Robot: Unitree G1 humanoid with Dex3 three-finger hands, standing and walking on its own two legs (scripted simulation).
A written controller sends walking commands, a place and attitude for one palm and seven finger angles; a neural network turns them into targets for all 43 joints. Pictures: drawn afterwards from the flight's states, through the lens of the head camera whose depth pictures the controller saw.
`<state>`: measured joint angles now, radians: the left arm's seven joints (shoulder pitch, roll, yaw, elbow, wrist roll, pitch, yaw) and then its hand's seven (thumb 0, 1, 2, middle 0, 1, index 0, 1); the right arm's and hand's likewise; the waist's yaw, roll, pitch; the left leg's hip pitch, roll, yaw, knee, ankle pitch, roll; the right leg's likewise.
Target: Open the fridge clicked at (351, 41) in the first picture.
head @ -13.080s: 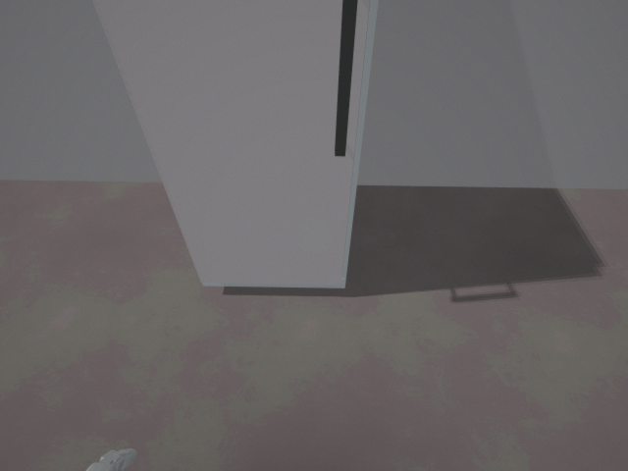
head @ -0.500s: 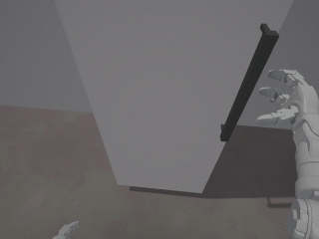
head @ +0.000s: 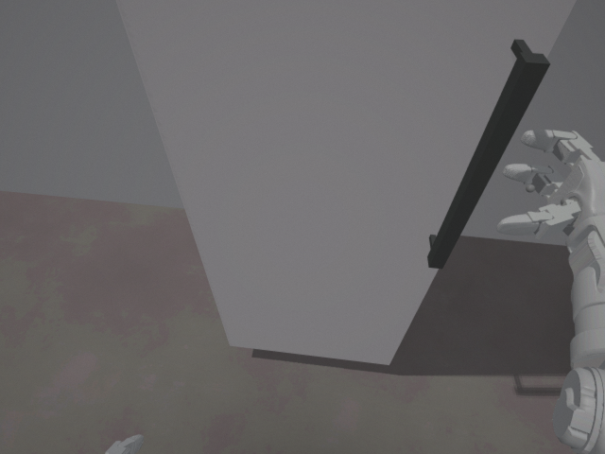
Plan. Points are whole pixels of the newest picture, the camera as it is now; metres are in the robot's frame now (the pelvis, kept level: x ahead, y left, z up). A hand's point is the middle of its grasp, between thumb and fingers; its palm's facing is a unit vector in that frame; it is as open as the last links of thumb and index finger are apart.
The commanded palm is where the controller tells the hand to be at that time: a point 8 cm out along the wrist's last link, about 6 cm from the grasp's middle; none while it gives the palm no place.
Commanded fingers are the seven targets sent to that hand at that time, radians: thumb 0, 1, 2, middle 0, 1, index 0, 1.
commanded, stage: feel for the door with the fingertips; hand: right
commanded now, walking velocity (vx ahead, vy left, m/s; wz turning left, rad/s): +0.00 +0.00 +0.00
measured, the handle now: (468, 177) +0.49 -0.18 +0.13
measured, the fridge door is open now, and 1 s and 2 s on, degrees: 0 0 0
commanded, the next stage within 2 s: slide the fingers in behind the handle in 0.60 s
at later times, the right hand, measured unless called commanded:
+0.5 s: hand (501, 179) +0.44 -0.20 +0.17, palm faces +0.02 +1.00 +0.00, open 14.0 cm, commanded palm +0.42 -0.25 +0.16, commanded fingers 0.00 0.50 -0.30 0.30 1.20 0.30 1.20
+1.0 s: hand (500, 178) +0.44 -0.20 +0.17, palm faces +0.02 +1.00 +0.00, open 13.9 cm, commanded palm +0.41 -0.25 +0.16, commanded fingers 0.00 0.50 -0.30 0.30 1.20 0.30 1.20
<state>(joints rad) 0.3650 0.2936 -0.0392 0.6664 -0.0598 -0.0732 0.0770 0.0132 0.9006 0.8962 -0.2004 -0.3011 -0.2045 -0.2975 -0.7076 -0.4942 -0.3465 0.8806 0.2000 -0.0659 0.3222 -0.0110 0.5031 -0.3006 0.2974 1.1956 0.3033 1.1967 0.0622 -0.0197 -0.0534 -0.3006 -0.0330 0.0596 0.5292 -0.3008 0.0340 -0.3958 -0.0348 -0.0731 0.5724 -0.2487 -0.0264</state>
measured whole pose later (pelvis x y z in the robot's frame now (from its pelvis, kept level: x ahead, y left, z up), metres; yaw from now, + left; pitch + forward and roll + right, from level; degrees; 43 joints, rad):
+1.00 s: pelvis +0.00 +0.00 +0.00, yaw +0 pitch +4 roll +1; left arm 0.38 0.29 -0.03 0.69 -0.05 -0.08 0.06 0.01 0.90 0.90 -0.20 -0.30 -0.20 -0.30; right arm -0.76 -0.43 -0.30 0.91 0.18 -0.09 0.25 -0.01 0.50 -0.30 0.32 1.22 0.32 1.21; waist 0.07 -0.02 -0.06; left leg -0.31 -0.03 0.06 0.54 -0.30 0.04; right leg -0.41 -0.03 -0.07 0.58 -0.25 -0.03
